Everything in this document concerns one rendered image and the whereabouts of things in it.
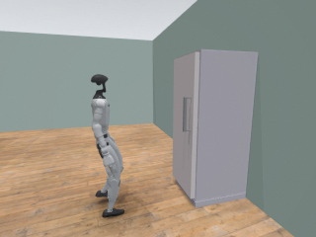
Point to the fridge door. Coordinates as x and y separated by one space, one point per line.
186 79

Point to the right robot upper arm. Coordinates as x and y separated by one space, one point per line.
98 112

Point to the robot right hand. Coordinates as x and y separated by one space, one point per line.
108 161

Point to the handle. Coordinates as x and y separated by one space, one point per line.
185 100

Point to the right robot shin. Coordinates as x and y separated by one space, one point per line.
113 191

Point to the left robot shin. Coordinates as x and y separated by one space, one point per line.
106 185

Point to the robot shin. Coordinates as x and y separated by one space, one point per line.
106 185
113 191

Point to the robot right forearm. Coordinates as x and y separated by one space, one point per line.
101 140

